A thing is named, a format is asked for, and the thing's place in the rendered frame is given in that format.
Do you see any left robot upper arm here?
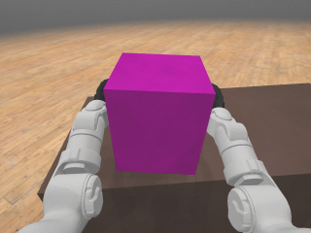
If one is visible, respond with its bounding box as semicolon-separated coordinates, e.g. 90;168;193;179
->
18;173;103;233

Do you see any left robot hand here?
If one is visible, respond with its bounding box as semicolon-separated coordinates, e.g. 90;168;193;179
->
93;79;109;102

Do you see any left robot forearm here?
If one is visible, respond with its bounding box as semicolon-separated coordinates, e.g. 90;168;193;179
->
43;100;109;213

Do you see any pedestal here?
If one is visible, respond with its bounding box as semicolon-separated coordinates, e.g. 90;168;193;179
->
37;83;311;233

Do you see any right robot upper arm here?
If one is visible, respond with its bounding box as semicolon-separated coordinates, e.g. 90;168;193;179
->
227;184;311;233

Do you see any carton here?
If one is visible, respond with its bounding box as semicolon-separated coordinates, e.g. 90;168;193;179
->
103;52;216;175

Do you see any right robot forearm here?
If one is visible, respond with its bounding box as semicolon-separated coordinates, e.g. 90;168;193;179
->
206;107;292;220

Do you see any right robot hand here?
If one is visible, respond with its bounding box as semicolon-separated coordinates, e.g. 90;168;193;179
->
212;83;225;110

